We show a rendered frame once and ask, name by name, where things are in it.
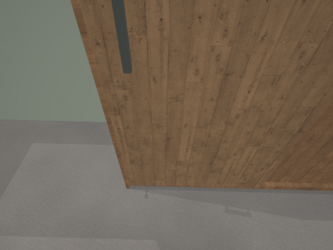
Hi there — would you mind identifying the handle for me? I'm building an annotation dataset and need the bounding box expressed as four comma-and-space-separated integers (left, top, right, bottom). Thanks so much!
111, 0, 132, 73

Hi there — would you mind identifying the wardrobe door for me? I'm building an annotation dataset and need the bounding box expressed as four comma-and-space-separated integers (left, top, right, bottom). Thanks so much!
265, 98, 333, 184
79, 0, 333, 189

